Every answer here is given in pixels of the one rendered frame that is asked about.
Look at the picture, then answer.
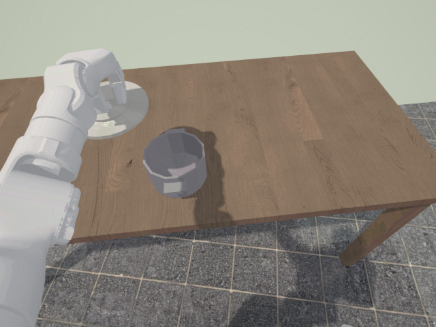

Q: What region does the pot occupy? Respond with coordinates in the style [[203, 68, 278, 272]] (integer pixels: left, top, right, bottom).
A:
[[143, 128, 207, 198]]

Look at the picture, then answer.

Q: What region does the robot left forearm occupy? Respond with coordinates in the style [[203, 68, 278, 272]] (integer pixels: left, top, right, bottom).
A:
[[0, 57, 100, 191]]

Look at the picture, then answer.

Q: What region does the robot left hand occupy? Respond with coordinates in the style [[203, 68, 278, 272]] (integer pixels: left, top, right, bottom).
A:
[[56, 48, 127, 114]]

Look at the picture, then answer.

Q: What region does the table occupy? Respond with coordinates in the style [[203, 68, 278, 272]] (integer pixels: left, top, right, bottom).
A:
[[0, 51, 436, 266]]

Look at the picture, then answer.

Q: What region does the left robot upper arm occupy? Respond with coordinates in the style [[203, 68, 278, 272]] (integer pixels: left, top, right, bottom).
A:
[[0, 170, 81, 327]]

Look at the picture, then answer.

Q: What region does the knob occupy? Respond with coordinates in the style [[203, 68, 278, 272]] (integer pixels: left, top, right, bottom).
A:
[[99, 84, 117, 107]]

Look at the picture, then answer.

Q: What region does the lid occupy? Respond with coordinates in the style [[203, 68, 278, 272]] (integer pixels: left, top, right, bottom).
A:
[[87, 81, 149, 140]]

